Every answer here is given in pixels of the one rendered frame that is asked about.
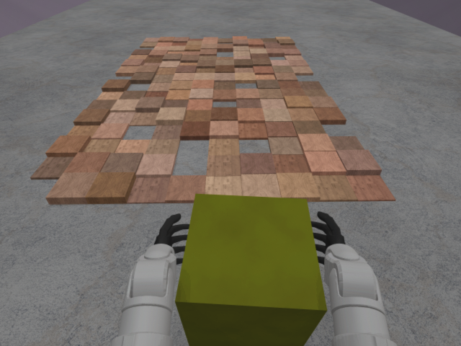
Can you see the left robot hand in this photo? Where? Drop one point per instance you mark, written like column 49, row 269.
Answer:
column 166, row 232

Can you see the carton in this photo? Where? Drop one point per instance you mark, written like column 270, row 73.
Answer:
column 250, row 274

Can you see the robot left forearm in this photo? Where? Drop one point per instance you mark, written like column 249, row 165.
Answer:
column 148, row 301

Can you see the robot right forearm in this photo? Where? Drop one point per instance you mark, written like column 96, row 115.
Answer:
column 356, row 301

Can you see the right robot hand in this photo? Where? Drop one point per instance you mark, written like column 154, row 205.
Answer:
column 332, row 231

